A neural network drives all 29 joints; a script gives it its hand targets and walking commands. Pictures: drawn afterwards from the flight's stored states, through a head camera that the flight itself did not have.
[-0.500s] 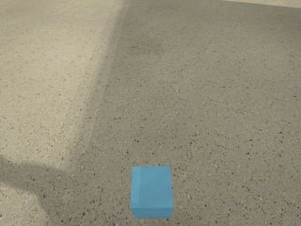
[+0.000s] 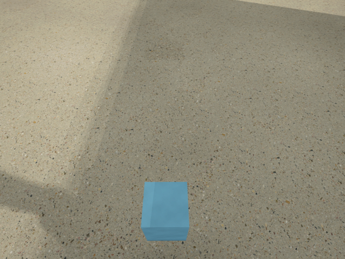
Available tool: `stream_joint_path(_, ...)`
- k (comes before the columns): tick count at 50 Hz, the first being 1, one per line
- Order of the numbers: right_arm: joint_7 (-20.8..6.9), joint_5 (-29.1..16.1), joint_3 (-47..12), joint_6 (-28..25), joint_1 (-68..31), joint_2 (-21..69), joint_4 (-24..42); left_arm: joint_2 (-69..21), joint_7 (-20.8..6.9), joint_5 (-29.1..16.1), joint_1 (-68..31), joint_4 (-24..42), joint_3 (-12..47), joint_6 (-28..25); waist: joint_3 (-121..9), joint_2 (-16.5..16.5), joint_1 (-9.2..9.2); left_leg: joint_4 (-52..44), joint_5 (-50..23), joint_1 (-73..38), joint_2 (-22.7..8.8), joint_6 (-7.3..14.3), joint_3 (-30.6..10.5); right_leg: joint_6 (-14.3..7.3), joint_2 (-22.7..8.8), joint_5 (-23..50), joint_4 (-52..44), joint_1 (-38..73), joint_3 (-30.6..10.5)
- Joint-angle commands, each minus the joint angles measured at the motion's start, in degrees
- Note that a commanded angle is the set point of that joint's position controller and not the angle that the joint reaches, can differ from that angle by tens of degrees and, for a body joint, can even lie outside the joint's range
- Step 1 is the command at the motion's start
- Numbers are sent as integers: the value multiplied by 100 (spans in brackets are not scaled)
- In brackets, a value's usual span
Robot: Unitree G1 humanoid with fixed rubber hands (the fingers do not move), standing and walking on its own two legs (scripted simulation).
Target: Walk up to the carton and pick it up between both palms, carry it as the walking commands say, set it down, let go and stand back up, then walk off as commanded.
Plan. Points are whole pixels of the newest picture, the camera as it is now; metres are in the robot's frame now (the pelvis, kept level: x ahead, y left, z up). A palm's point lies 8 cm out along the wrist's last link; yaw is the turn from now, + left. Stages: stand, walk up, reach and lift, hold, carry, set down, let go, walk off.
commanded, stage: walk up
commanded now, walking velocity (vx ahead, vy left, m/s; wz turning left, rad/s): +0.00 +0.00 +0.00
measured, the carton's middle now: (166, 212) +0.40 +0.04 -0.62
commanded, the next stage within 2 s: stand in 0.34 s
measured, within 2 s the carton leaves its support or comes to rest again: neither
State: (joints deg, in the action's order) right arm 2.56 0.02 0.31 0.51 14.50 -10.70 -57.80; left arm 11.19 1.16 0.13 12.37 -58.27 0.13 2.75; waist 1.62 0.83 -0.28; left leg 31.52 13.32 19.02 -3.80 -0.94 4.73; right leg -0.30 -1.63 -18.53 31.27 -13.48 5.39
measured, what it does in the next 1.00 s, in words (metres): stands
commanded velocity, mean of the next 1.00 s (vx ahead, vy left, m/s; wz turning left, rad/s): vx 0.00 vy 0.00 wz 0.00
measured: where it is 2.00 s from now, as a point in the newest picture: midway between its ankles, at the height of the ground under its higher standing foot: outside the picture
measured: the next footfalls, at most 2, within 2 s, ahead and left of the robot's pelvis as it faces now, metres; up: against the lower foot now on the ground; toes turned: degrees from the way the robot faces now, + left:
none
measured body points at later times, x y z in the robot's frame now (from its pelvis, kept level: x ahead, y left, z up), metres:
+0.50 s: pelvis -0.01 -0.01 +0.01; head +0.00 -0.02 +0.46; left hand +0.03 +0.23 -0.14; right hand +0.02 -0.24 -0.15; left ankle +0.03 +0.14 -0.73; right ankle -0.03 -0.10 -0.73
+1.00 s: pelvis -0.02 +0.00 +0.01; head -0.01 -0.01 +0.46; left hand +0.02 +0.24 -0.14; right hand +0.02 -0.22 -0.15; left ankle +0.03 +0.14 -0.73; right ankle -0.02 -0.10 -0.73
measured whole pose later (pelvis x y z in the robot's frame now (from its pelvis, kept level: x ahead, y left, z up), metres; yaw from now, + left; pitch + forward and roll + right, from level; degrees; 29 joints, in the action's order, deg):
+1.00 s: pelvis -0.02 +0.00 +0.01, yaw +0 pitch -1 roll +0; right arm 2.1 0.0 0.3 0.2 14.5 -9.1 -57.8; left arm 10.5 1.2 0.1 12.6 -61.4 0.1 0.5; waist 1.6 -1.7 0.0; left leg 25.3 8.9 15.3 -3.6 -1.8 2.9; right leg -1.4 -0.3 -14.6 25.7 -10.2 5.6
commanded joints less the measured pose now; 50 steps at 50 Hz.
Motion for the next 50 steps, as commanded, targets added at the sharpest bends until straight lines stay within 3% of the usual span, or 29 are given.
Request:
stream_joint_path(1,-105,73,80,2,217,-375,32,577,29,89,402,-150,-205,-268,76,565,-115,-627,35,-467,104,72,-265,-400,-1094,849,-1748,25,-1143)
stream_joint_path(2,-121,105,81,21,241,-338,-28,522,3,79,391,-145,-206,-286,176,544,-85,-538,-101,-516,76,58,-208,-392,-1011,161,-1937,-151,-1130)
stream_joint_path(3,-127,74,61,36,312,-307,-48,458,1,66,361,-141,-183,-287,451,621,-124,-629,-252,-548,42,74,-270,-325,-893,188,-2050,-235,-948)
stream_joint_path(5,-140,101,96,24,222,-392,2,495,-2,61,402,-171,-143,-312,371,549,-43,-676,-313,-604,39,45,-316,-296,-858,103,-2124,-174,-1048)
stream_joint_path(9,-128,114,105,-13,337,-278,-126,428,17,29,356,-215,-166,-386,63,238,-45,-946,-547,-693,5,69,-376,-293,-670,617,-1852,315,-826)
stream_joint_path(11,-115,96,120,-53,327,-422,-133,477,4,24,326,-99,-204,-365,33,88,-20,-944,-487,-736,-4,125,-393,-317,-719,464,-1814,335,-908)
stream_joint_path(12,-102,96,109,-48,340,-276,-99,452,5,17,368,-150,-211,-348,-21,286,-4,-913,-438,-766,-16,106,-301,-303,-731,189,-1884,221,-905)
stream_joint_path(13,-130,110,127,-37,327,-373,-87,514,6,19,397,-153,-234,-335,50,197,20,-894,-312,-753,9,93,-323,-310,-714,4,-1911,164,-896)
stream_joint_path(14,-139,96,101,-26,324,-306,-68,514,-7,10,292,-173,-240,-292,267,354,38,-852,-220,-669,7,116,-370,-307,-723,-212,-2044,13,-993)
stream_joint_path(15,-131,125,134,-20,282,-399,-77,551,1,34,302,-126,-215,-275,328,173,4,-841,-192,-733,63,60,-290,-327,-726,-309,-2077,-201,-1017)
stream_joint_path(16,-130,116,126,-35,349,-348,-97,541,5,31,203,-141,-226,-267,499,193,-25,-887,-275,-633,30,78,-345,-305,-710,-345,-2001,-250,-982)
stream_joint_path(18,-132,171,62,-69,369,-272,-99,536,6,17,194,-118,-213,-282,271,302,-1,-943,-448,-712,-70,61,-403,-240,-603,26,-1914,-110,-823)
stream_joint_path(20,-96,139,82,-87,334,-326,-79,391,22,31,343,-170,-169,-315,26,-20,19,-1011,-761,-801,-211,122,-525,-233,-560,557,-1690,44,-800)
stream_joint_path(21,-91,128,95,-100,383,-417,-85,502,4,42,349,-157,-189,-336,-162,-15,52,-1067,-776,-883,-204,88,-534,-214,-565,689,-1618,270,-691)
stream_joint_path(22,-85,135,116,-121,374,-507,-76,484,7,34,332,-153,-215,-366,-188,-263,14,-1129,-960,-849,-273,79,-525,-221,-545,947,-1521,315,-625)
stream_joint_path(23,-91,132,92,-138,303,-447,-108,453,13,34,486,-230,-202,-358,-139,-78,100,-1055,-1005,-825,-254,115,-551,-199,-555,1274,-1488,342,-640)
stream_joint_path(24,-93,117,86,-148,462,-421,-128,421,13,26,486,-250,-233,-361,-197,-21,38,-1084,-1007,-838,-258,114,-514,-210,-551,1256,-1458,427,-592)
stream_joint_path(29,-97,130,50,-141,479,-324,-171,384,9,27,469,-194,-210,-329,-113,-139,43,-1074,-1107,-853,-268,153,-569,-163,-494,1106,-1414,360,-540)
stream_joint_path(34,-82,120,94,-158,439,-298,-83,365,29,54,442,-268,-201,-317,-207,14,18,-1069,-919,-857,-205,172,-483,-160,-526,1335,-1391,429,-530)
stream_joint_path(38,-73,167,60,-154,421,-270,-162,436,17,35,439,-241,-213,-313,-86,-35,85,-1106,-864,-757,-263,175,-550,-128,-497,784,-1459,274,-524)
stream_joint_path(40,-76,140,79,-152,417,-291,-158,456,19,45,430,-280,-212,-319,-175,-103,92,-1100,-790,-714,-229,128,-517,-137,-514,923,-1448,361,-532)
stream_joint_path(44,-119,164,92,-140,384,-364,-134,435,13,61,438,-285,-196,-289,-34,-37,32,-1162,-382,-727,-181,176,-566,-124,-522,463,-1578,140,-612)
stream_joint_path(46,-119,169,93,-96,485,-280,-200,447,-2,62,559,-301,-185,-301,1,23,88,-1066,-299,-706,-146,131,-515,-141,-540,219,-1638,28,-645)
stream_joint_path(47,-111,200,132,-103,418,-372,-163,466,-1,65,445,-297,-200,-281,129,-95,80,-1117,-320,-610,-144,111,-485,-138,-497,340,-1601,86,-599)
stream_joint_path(49,-125,164,93,-130,558,-358,-157,450,-1,83,559,-305,-189,-302,66,149,29,-1133,-391,-697,-212,137,-614,-118,-468,361,-1535,19,-597)
stream_joint_path(50,-121,186,107,-133,482,-316,-183,404,19,68,491,-291,-184,-317,138,-49,95,-1098,-475,-540,-202,144,-561,-107,-497,454,-1567,96,-597)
